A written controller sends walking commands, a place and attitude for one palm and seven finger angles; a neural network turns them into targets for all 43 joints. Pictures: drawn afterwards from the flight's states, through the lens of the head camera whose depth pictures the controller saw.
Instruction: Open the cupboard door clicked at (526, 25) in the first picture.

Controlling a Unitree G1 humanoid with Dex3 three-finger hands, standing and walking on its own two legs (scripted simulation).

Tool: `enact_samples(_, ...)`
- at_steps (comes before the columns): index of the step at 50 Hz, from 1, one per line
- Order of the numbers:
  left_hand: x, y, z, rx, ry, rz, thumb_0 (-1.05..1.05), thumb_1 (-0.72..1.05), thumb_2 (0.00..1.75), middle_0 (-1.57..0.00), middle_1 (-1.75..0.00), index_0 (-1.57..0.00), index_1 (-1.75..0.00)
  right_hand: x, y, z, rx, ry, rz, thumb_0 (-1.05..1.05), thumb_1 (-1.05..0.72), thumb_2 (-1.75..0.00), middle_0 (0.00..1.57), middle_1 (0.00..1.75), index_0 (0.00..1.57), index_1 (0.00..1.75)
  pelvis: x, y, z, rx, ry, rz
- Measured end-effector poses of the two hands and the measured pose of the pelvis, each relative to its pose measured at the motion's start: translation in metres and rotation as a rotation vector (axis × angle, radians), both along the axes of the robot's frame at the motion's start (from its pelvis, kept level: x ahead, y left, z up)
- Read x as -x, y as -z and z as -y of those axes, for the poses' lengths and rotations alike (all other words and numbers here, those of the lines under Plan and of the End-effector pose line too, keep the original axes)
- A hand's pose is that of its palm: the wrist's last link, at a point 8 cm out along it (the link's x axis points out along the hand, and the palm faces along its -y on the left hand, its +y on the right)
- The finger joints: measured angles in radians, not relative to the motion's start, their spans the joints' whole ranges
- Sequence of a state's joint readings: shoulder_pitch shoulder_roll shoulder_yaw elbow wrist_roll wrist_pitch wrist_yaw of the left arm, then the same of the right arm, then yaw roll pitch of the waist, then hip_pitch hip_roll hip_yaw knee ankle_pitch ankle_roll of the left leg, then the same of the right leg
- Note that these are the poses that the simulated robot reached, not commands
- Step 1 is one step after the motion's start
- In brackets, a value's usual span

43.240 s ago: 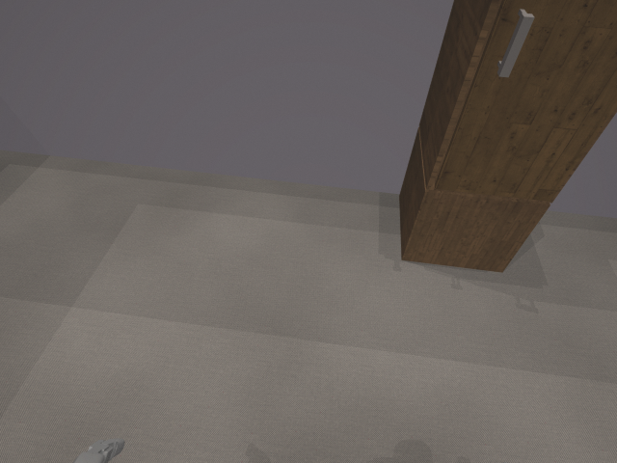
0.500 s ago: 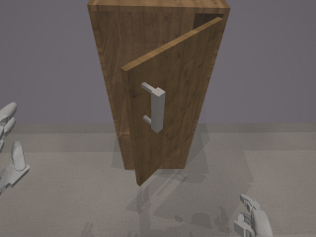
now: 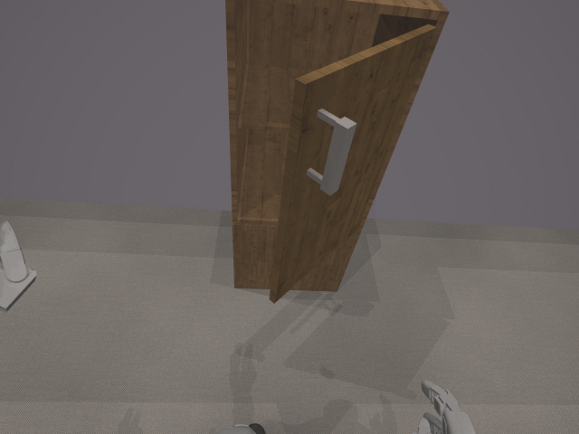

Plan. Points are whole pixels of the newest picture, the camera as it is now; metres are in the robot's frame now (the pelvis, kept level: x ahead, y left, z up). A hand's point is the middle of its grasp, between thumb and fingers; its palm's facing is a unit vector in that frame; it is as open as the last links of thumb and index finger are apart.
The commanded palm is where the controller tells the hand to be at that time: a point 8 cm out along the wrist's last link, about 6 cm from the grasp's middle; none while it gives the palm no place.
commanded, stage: step back with the hand held close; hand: left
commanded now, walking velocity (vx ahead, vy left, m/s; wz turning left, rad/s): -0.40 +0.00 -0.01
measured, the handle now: (327, 152) +0.50 -0.02 +0.14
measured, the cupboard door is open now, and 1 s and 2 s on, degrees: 45 45 45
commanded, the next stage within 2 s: stop stepping back and stand still in 0.02 s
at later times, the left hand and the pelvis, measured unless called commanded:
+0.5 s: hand out of the picture +0.10 +0.28 +0.18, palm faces +0.35 -0.88 -0.33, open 7.5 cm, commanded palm +0.02 +0.33 +0.19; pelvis -0.15 +0.04 +0.00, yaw -4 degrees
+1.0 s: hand out of the picture -0.02 +0.29 +0.19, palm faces +0.35 -0.79 -0.51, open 7.5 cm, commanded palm -0.08 +0.35 +0.19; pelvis -0.24 +0.06 +0.00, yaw -4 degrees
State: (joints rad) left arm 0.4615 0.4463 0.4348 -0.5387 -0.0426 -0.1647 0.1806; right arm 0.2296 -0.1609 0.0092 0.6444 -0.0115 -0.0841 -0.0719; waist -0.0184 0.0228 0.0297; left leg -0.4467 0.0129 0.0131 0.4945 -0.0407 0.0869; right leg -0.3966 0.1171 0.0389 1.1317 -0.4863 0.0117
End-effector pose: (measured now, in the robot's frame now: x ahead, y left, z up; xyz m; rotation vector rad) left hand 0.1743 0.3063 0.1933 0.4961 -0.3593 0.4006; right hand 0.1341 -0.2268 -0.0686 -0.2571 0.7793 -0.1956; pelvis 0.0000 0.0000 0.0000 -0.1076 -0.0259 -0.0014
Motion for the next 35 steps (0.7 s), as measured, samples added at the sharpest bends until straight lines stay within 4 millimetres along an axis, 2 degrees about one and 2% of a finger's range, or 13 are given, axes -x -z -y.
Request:
enact_samples(4, 0.024, -0.007, 0.005, 0.024, 0.052, 0.004, 0.01, 0.89, 0.90, -0.20, -0.30, -0.20, -0.30, 0.013, -0.012, -0.013, -0.019, -0.021, 0.022, 0.01, -0.91, -0.90, 0.20, 0.30, 0.20, 0.30, 0.019, -0.007, -0.005, 0.000, 0.025, -0.047)
enact_samples(7, 0.043, -0.010, 0.010, 0.022, 0.097, -0.002, 0.01, 0.89, 0.90, -0.20, -0.30, -0.20, -0.30, 0.020, -0.014, -0.019, -0.024, -0.050, 0.054, 0.01, -0.90, -0.90, 0.20, 0.30, 0.20, 0.30, 0.040, -0.007, -0.009, -0.008, 0.033, -0.080)
enact_samples(9, 0.058, -0.010, 0.012, -0.022, 0.118, -0.005, 0.01, 0.89, 0.90, -0.20, -0.30, -0.20, -0.30, 0.027, -0.009, -0.021, -0.034, -0.067, 0.082, 0.01, -0.90, -0.90, 0.20, 0.30, 0.20, 0.30, 0.058, 0.000, -0.010, -0.035, 0.047, -0.092)
enact_samples(11, 0.073, -0.006, 0.014, -0.093, 0.141, -0.001, 0.01, 0.89, 0.90, -0.20, -0.30, -0.20, -0.30, 0.036, 0.002, -0.020, -0.041, -0.072, 0.113, 0.01, -0.90, -0.90, 0.20, 0.30, 0.20, 0.30, 0.080, 0.015, -0.013, -0.089, 0.098, -0.084)
enact_samples(13, 0.086, -0.003, 0.010, -0.094, 0.159, -0.024, 0.01, 0.88, 0.90, -0.21, -0.30, -0.21, -0.30, 0.054, 0.011, -0.020, -0.034, -0.053, 0.085, 0.01, -0.90, -0.90, 0.20, 0.30, 0.20, 0.30, 0.091, 0.018, -0.020, -0.040, 0.092, -0.041)
enact_samples(16, 0.099, 0.000, -0.003, -0.069, 0.148, -0.013, 0.01, 0.88, 0.89, -0.21, -0.30, -0.21, -0.30, 0.086, 0.016, -0.020, -0.032, 0.003, 0.038, 0.01, -0.91, -0.90, 0.20, 0.30, 0.20, 0.30, 0.087, 0.019, -0.025, -0.050, 0.105, 0.006)
enact_samples(18, 0.101, 0.005, -0.013, -0.024, 0.126, 0.024, 0.01, 0.88, 0.89, -0.21, -0.30, -0.21, -0.30, 0.105, 0.017, -0.018, -0.015, 0.045, 0.043, 0.01, -0.91, -0.90, 0.20, 0.30, 0.20, 0.30, 0.090, 0.022, -0.030, -0.066, 0.109, 0.033)
enact_samples(22, 0.096, 0.008, -0.022, 0.078, 0.097, 0.023, 0.01, 0.88, 0.90, -0.21, -0.30, -0.21, -0.30, 0.143, 0.010, -0.022, -0.003, 0.067, 0.057, 0.01, -0.91, -0.90, 0.20, 0.29, 0.20, 0.30, 0.121, 0.013, -0.039, -0.070, 0.096, 0.084)
enact_samples(24, 0.104, 0.003, -0.020, 0.085, 0.107, -0.004, 0.01, 0.88, 0.90, -0.21, -0.30, -0.21, -0.30, 0.162, 0.002, -0.025, -0.015, 0.068, 0.056, 0.01, -0.91, -0.90, 0.20, 0.29, 0.20, 0.30, 0.138, 0.004, -0.040, -0.073, 0.083, 0.091)
enact_samples(26, 0.124, -0.005, -0.014, 0.042, 0.128, -0.027, 0.01, 0.89, 0.90, -0.20, -0.30, -0.20, -0.30, 0.179, -0.004, -0.028, -0.030, 0.068, 0.067, 0.01, -0.91, -0.90, 0.20, 0.29, 0.20, 0.30, 0.153, -0.002, -0.040, -0.072, 0.054, 0.082)
enact_samples(30, 0.183, -0.012, -0.004, -0.097, 0.199, -0.040, 0.01, 0.89, 0.90, -0.20, -0.30, -0.20, -0.30, 0.206, 0.004, -0.023, -0.022, 0.076, 0.053, 0.01, -0.90, -0.90, 0.20, 0.30, 0.20, 0.30, 0.184, 0.009, -0.046, -0.122, 0.085, 0.047)
enact_samples(32, 0.202, -0.017, -0.010, -0.132, 0.202, -0.025, 0.01, 0.88, 0.89, -0.21, -0.30, -0.21, -0.30, 0.221, 0.007, -0.023, -0.005, 0.085, 0.003, 0.01, -0.91, -0.90, 0.20, 0.30, 0.20, 0.30, 0.192, 0.007, -0.049, -0.118, 0.076, 0.025)
enact_samples(35, 0.218, -0.023, -0.036, -0.117, 0.112, 0.025, 0.01, 0.88, 0.89, -0.21, -0.30, -0.21, -0.30, 0.237, 0.002, -0.029, 0.016, 0.088, -0.032, 0.01, -0.91, -0.90, 0.20, 0.30, 0.20, 0.30, 0.201, -0.002, -0.055, -0.119, 0.065, -0.018)
